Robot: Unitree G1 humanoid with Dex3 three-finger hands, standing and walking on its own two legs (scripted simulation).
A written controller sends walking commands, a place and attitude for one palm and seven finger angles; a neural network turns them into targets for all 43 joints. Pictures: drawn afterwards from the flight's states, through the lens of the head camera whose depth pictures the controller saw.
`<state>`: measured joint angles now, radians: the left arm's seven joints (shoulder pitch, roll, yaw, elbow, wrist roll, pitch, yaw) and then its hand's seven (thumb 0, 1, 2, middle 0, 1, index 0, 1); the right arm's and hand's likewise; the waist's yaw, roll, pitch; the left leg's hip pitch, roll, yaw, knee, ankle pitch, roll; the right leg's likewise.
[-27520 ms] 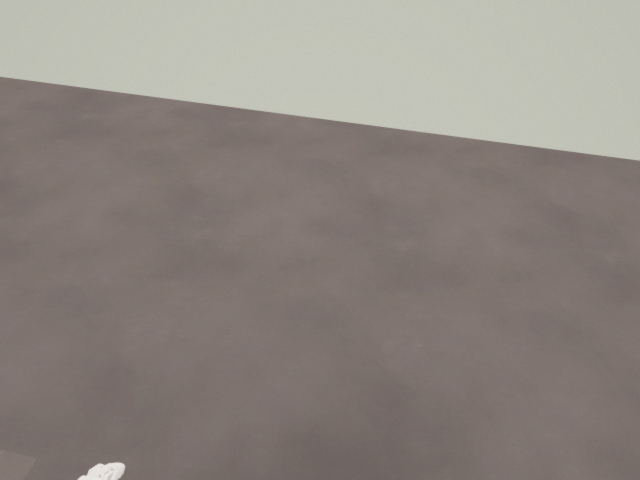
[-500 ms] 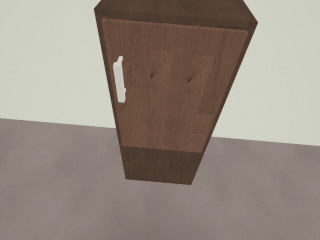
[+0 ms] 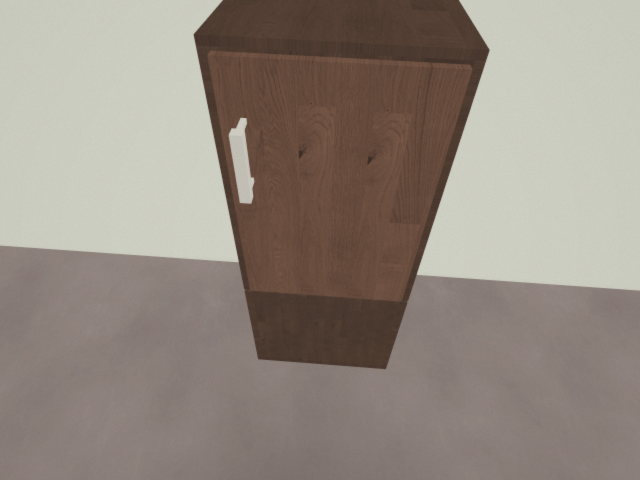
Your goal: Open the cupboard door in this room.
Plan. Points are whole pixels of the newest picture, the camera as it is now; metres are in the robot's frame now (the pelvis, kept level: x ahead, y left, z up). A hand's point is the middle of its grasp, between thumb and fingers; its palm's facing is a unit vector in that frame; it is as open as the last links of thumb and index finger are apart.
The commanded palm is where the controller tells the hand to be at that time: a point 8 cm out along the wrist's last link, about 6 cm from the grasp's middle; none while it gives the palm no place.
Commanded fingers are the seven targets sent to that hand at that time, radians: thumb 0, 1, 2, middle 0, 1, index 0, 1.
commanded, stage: come to a stop and stand still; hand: left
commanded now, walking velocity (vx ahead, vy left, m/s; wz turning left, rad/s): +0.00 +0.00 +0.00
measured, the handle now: (244, 161) +0.60 +0.17 +0.08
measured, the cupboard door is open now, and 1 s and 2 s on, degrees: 0 0 0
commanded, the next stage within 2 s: look again from close up in 0.46 s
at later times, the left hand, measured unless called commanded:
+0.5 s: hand out of the picture -0.06 +0.16 -0.18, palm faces +0.05 -0.99 -0.16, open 7.4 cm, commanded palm none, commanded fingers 0.00 0.90 0.90 -0.20 -0.30 -0.20 -0.30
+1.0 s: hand out of the picture -0.01 +0.19 -0.18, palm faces +0.06 -0.98 -0.21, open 7.4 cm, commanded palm none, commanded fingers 0.00 0.90 0.90 -0.20 -0.30 -0.20 -0.30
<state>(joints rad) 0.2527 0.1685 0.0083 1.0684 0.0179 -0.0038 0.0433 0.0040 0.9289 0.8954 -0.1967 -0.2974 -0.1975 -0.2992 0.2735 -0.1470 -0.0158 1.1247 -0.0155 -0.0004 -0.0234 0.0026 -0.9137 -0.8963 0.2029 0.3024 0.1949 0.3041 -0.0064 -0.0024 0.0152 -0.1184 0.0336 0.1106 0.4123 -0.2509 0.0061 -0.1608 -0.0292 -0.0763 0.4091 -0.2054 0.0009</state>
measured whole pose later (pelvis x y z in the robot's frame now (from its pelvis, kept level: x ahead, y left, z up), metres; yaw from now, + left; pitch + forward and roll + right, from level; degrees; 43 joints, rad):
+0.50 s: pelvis -0.02 +0.01 +0.00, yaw +0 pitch -2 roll +0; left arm 0.37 0.11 -0.01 1.14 0.02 0.00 0.04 0.00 0.91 0.90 -0.20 -0.30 -0.20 -0.30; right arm 0.34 -0.12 0.00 1.15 -0.01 0.00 -0.02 0.00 -0.91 -0.90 0.20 0.30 0.19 0.30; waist 0.01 -0.01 0.02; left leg -0.15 0.02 0.11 0.40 -0.22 0.02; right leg -0.20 -0.04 -0.07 0.40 -0.17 0.01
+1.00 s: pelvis -0.03 +0.01 -0.01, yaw +1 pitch -2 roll +0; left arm 0.32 0.16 0.00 1.04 0.02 -0.01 0.04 0.00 0.91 0.90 -0.20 -0.30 -0.20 -0.30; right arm 0.32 -0.16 0.00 1.04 -0.02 -0.01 -0.02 0.01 -0.92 -0.90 0.20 0.30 0.19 0.30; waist 0.00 0.00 -0.02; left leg -0.22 0.01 0.10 0.49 -0.25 0.03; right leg -0.25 -0.06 -0.08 0.50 -0.21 0.01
